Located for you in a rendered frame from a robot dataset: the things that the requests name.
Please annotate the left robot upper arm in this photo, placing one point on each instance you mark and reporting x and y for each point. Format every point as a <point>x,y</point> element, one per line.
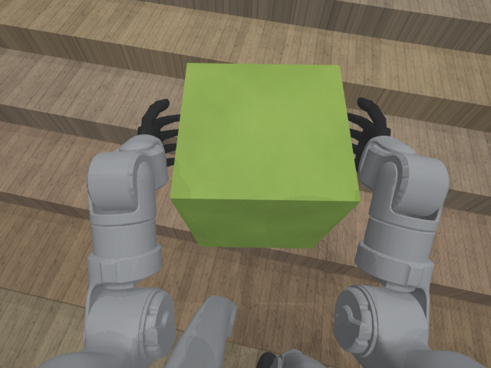
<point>126,328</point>

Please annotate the robot right hand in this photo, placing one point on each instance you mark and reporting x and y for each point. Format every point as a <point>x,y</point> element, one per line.
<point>370,130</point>

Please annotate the left robot thigh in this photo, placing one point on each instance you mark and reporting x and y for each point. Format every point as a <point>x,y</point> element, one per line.
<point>203,341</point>

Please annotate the carton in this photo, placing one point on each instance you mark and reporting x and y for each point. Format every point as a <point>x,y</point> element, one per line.
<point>264,157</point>

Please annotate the right robot thigh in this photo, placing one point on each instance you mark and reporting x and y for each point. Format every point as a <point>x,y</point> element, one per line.
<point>296,360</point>

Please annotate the right robot forearm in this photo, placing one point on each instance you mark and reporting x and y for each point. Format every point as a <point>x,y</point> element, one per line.
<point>408,195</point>

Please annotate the robot left hand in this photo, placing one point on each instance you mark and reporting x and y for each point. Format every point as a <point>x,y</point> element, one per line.
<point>151,126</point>

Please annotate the right robot upper arm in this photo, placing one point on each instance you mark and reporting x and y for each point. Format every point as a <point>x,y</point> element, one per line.
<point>384,328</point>

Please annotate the robot thigh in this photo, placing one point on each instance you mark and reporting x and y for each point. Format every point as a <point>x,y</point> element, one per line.
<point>296,360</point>
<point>203,341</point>

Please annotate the left robot forearm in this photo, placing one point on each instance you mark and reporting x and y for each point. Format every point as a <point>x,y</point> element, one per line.
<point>121,189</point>

